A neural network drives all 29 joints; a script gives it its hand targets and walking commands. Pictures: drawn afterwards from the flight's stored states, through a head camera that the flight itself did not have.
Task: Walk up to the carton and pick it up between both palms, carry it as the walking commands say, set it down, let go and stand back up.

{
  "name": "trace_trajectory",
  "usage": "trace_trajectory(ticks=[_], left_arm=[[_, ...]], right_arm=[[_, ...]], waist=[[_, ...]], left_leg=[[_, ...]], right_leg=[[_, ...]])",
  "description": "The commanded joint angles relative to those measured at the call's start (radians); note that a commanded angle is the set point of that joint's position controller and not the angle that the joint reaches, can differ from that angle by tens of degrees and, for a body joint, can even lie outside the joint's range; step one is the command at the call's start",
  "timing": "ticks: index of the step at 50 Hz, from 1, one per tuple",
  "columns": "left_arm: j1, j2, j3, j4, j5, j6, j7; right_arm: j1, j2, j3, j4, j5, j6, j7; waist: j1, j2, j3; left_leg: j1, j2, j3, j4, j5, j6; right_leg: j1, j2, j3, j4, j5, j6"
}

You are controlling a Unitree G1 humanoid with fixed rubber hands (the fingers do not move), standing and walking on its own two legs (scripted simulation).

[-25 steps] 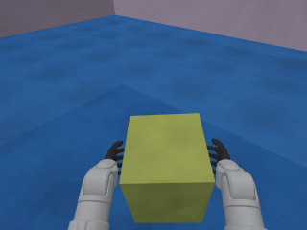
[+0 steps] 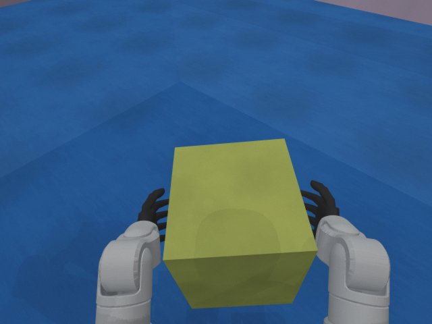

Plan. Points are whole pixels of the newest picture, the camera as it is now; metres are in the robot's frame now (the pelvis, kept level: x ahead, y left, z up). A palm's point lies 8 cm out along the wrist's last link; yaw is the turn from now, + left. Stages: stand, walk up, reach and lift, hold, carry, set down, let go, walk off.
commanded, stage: carry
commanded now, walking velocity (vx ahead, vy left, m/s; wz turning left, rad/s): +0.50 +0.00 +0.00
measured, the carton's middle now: (235, 228) +0.31 -0.01 +0.02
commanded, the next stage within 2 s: none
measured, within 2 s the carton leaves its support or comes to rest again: neither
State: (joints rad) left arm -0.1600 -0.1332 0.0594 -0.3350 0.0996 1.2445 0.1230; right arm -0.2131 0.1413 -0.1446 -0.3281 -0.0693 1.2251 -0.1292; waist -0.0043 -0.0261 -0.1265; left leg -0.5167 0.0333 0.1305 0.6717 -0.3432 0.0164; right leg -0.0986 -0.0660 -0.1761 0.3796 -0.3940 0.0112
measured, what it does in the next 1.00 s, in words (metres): walks ahead: left foot, then right foot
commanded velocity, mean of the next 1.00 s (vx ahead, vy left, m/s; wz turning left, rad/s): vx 0.50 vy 0.00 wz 0.00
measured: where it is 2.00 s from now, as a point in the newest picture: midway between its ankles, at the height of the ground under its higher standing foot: (222, 152)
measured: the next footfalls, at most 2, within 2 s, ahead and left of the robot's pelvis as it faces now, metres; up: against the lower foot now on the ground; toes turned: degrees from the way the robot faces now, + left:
left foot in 0.08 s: +0.20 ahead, +0.11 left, +0.00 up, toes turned +6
right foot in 0.50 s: +0.50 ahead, -0.11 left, +0.00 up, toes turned -15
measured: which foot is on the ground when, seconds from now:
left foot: up 0.00-0.06, down 0.08-0.52, up 0.54-0.86, down 0.88-1.00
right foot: down 0.00-0.12, up 0.14-0.48, down 0.50-0.90, up 0.92-1.00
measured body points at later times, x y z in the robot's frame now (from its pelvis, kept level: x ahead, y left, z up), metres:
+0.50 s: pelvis +0.35 +0.00 -0.01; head +0.34 +0.00 +0.44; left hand +0.64 +0.11 +0.08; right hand +0.62 -0.18 +0.09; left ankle +0.16 +0.10 -0.73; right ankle +0.46 -0.10 -0.74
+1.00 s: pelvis +0.67 +0.03 +0.00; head +0.68 +0.05 +0.45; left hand +0.96 +0.16 +0.06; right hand +0.95 -0.13 +0.08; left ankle +0.71 +0.10 -0.74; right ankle +0.53 -0.07 -0.66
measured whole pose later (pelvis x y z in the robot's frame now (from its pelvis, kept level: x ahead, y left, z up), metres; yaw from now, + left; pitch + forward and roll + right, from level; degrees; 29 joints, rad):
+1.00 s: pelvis +0.67 +0.03 +0.00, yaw -5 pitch +3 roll -1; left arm -0.15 -0.10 0.08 -0.33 0.09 1.25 0.11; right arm -0.20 0.14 -0.08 -0.28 -0.11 1.19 -0.11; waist 0.00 -0.03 -0.05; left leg -0.34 0.05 0.23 0.49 -0.20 0.08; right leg -0.31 -0.06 -0.12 1.03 -0.47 0.02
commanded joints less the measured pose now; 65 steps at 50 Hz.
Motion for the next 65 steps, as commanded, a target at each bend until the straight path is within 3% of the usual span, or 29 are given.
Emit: trace_trajectory(ticks=[1,3,5,6,7,9,11,14,16,18,24,25,26,27,28,31,33,39,43,45,46,47,48,51,53,55,59,62,65], left_arm=[[-0.618,-0.914,-0.68,-0.182,-0.428,-0.041,-0.252],[-0.505,-0.849,-0.648,-0.139,-0.404,-0.034,-0.261],[-0.601,-0.845,-0.68,-0.188,-0.417,-0.019,-0.264],[-0.61,-0.797,-0.698,-0.217,-0.421,-0.011,-0.269],[-0.648,-0.819,-0.711,-0.216,-0.435,-0.006,-0.281],[-0.623,-0.887,-0.716,-0.148,-0.48,-0.014,-0.299],[-0.617,-0.98,-0.702,-0.122,-0.493,-0.04,-0.302],[-0.61,-0.979,-0.694,-0.164,-0.461,-0.072,-0.27],[-0.56,-0.952,-0.702,-0.22,-0.425,-0.087,-0.253],[-0.477,-0.912,-0.678,-0.186,-0.362,-0.071,-0.229],[-0.447,-0.844,-0.653,-0.151,-0.329,-0.044,-0.23],[-0.413,-0.869,-0.662,-0.099,-0.335,-0.038,-0.237],[-0.422,-0.847,-0.629,-0.081,-0.327,-0.034,-0.247],[-0.365,-0.838,-0.62,-0.029,-0.309,-0.033,-0.253],[-0.365,-0.901,-0.617,0.059,-0.324,-0.027,-0.261],[-0.508,-0.944,-0.662,-0.113,-0.373,-0.065,-0.256],[-0.632,-0.962,-0.709,-0.233,-0.438,-0.081,-0.265],[-0.516,-0.894,-0.684,-0.225,-0.435,-0.083,-0.281],[-0.51,-0.891,-0.723,-0.203,-0.446,-0.052,-0.283],[-0.549,-0.853,-0.721,-0.186,-0.401,-0.033,-0.273],[-0.526,-0.831,-0.723,-0.193,-0.385,-0.028,-0.275],[-0.56,-0.803,-0.697,-0.176,-0.395,-0.014,-0.283],[-0.479,-0.839,-0.686,-0.094,-0.389,-0.021,-0.287],[-0.544,-0.977,-0.705,-0.102,-0.444,-0.044,-0.291],[-0.487,-0.976,-0.683,-0.103,-0.416,-0.061,-0.27],[-0.536,-0.95,-0.698,-0.208,-0.409,-0.083,-0.252],[-0.525,-0.936,-0.722,-0.273,-0.391,-0.091,-0.229],[-0.437,-0.855,-0.687,-0.182,-0.353,-0.062,-0.236],[-0.428,-0.867,-0.68,-0.146,-0.358,-0.045,-0.241]], right_arm=[[-0.522,0.948,0.752,-0.099,0.392,-0.003,0.274],[-0.437,0.923,0.743,-0.057,0.368,0.002,0.257],[-0.401,0.903,0.707,-0.04,0.336,0.01,0.257],[-0.336,0.886,0.681,0.018,0.328,0.007,0.256],[-0.382,0.91,0.686,-0.008,0.332,-0.01,0.258],[-0.373,0.921,0.705,-0.037,0.332,-0.018,0.254],[-0.499,0.951,0.729,-0.145,0.368,-0.032,0.26],[-0.504,0.997,0.759,-0.115,0.429,-0.045,0.284],[-0.514,0.972,0.782,-0.188,0.433,-0.048,0.288],[-0.405,0.941,0.756,-0.108,0.421,-0.019,0.304],[-0.359,0.888,0.759,-0.067,0.388,0.01,0.316],[-0.402,0.844,0.771,-0.121,0.388,0.0,0.315],[-0.413,0.859,0.769,-0.103,0.373,0.01,0.312],[-0.491,0.842,0.783,-0.168,0.395,0.018,0.313],[-0.503,0.87,0.764,-0.112,0.395,0.027,0.313],[-0.427,0.948,0.762,-0.041,0.399,-0.003,0.317],[-0.4,0.964,0.759,-0.041,0.391,-0.029,0.312],[-0.404,0.937,0.769,-0.147,0.36,-0.047,0.259],[-0.34,0.908,0.744,-0.083,0.336,-0.031,0.273],[-0.309,0.898,0.7,0.036,0.324,-0.001,0.298],[-0.296,0.867,0.703,0.006,0.32,-0.007,0.299],[-0.247,0.884,0.708,0.054,0.31,-0.011,0.293],[-0.307,0.882,0.72,-0.01,0.332,-0.022,0.287],[-0.434,0.951,0.733,-0.093,0.378,-0.033,0.303],[-0.428,0.972,0.746,-0.09,0.407,-0.04,0.311],[-0.421,0.992,0.773,-0.096,0.432,-0.04,0.315],[-0.484,0.923,0.777,-0.205,0.442,-0.051,0.319],[-0.364,0.9,0.745,-0.078,0.387,-0.019,0.319],[-0.406,0.866,0.758,-0.122,0.389,-0.016,0.316]], waist=[[0.011,-0.172,-0.193],[0.001,-0.201,-0.233],[-0.042,-0.041,-0.327],[-0.063,0.193,-0.377],[-0.056,0.4,-0.402],[-0.042,0.179,-0.265],[-0.029,0.008,-0.26],[-0.02,0.139,-0.304],[-0.018,0.121,-0.284],[-0.018,0.236,-0.248],[-0.006,0.173,-0.26],[0.015,0.143,-0.269],[0.041,-0.068,-0.335],[0.041,-0.301,-0.393],[0.028,-0.258,-0.326],[0.019,0.021,-0.276],[0.022,-0.047,-0.246],[0.018,-0.22,-0.218],[0.0,-0.042,-0.216],[-0.034,0.165,-0.261],[-0.042,0.364,-0.301],[-0.043,0.351,-0.255],[-0.037,0.225,-0.302],[-0.02,0.089,-0.224],[-0.015,0.15,-0.233],[-0.014,0.071,-0.241],[-0.019,0.208,-0.188],[-0.023,0.195,-0.138],[-0.02,0.207,-0.185]], left_leg=[[0.02,-0.03,0.07,-0.106,0.214,0.006],[0.231,-0.067,0.112,-0.146,0.279,0.033],[0.547,-0.025,0.059,-0.208,0.224,0.085],[0.748,0.198,-0.241,-0.276,0.177,0.152],[0.971,0.379,-0.597,-0.318,0.323,0.299],[0.791,0.369,-0.522,-0.349,0.522,0.267],[0.676,0.329,-0.397,-0.422,0.34,0.178],[0.694,0.273,-0.163,-0.416,0.465,0.135],[0.663,0.239,-0.121,-0.423,0.518,0.126],[0.677,0.211,-0.083,-0.435,0.543,0.105],[0.501,0.141,0.071,-0.171,0.783,0.031],[0.38,0.116,0.072,-0.011,0.739,0.016],[0.207,0.065,0.069,0.261,0.33,-0.014],[-0.117,-0.033,0.002,0.518,-0.119,-0.026],[-0.26,-0.003,-0.104,0.607,-0.203,0.0],[-0.164,0.07,-0.144,0.435,-0.066,0.001],[-0.078,0.072,-0.089,0.235,-0.063,-0.018],[0.041,0.023,0.032,-0.118,0.273,0.002],[0.272,-0.017,0.096,-0.235,0.243,0.0],[0.577,0.115,-0.075,-0.311,0.068,0.072],[0.748,0.338,-0.432,-0.438,0.063,0.159],[0.853,0.412,-0.597,-0.408,0.194,0.257],[0.879,0.387,-0.521,-0.373,0.444,0.225],[0.636,0.318,-0.321,-0.47,0.306,0.13],[0.702,0.296,-0.241,-0.456,0.484,0.107],[0.7,0.287,-0.163,-0.468,0.444,0.142],[0.707,0.234,-0.064,-0.458,0.618,0.104],[0.662,0.192,0.018,-0.422,0.641,0.071],[0.718,0.195,0.044,-0.266,0.969,0.064]], right_leg=[[0.191,-0.172,0.069,-0.054,0.691,-0.096],[0.083,-0.133,0.03,0.022,0.779,-0.07],[-0.062,-0.097,-0.037,0.306,0.711,-0.023],[-0.284,-0.005,-0.079,0.594,0.408,0.038],[-0.607,0.1,-0.006,0.825,-0.031,0.047],[-0.664,0.013,0.137,0.91,-0.196,-0.011],[-0.583,-0.034,0.162,0.704,-0.011,-0.025],[-0.514,-0.024,0.085,0.471,0.036,-0.006],[-0.458,0.02,0.023,0.317,0.107,0.006],[-0.424,0.032,-0.006,0.197,0.243,0.015],[0.019,0.06,-0.115,0.036,0.432,-0.037],[0.179,0.033,-0.076,0.029,0.398,-0.076],[0.353,-0.183,0.208,0.022,0.388,-0.119],[0.572,-0.362,0.547,-0.007,0.406,-0.261],[0.493,-0.407,0.661,-0.052,0.459,-0.304],[0.247,-0.284,0.38,-0.068,0.605,-0.167],[0.121,-0.271,0.247,-0.176,0.315,-0.17],[0.14,-0.21,0.074,-0.175,0.432,-0.102],[0.069,-0.147,-0.034,0.008,0.39,-0.066],[-0.194,-0.076,-0.083,0.345,0.274,0.001],[-0.429,0.039,-0.089,0.594,0.005,0.048],[-0.613,0.048,0.034,0.721,-0.154,0.021],[-0.648,0.026,0.076,0.785,-0.151,-0.001],[-0.553,-0.062,0.138,0.674,0.024,-0.008],[-0.563,-0.031,0.09,0.583,0.112,-0.014],[-0.518,-0.025,0.056,0.422,0.083,0.005],[-0.475,0.025,-0.032,0.219,0.302,0.005],[-0.345,0.037,-0.095,0.077,0.388,-0.008],[-0.244,0.072,-0.119,0.001,0.403,-0.052]])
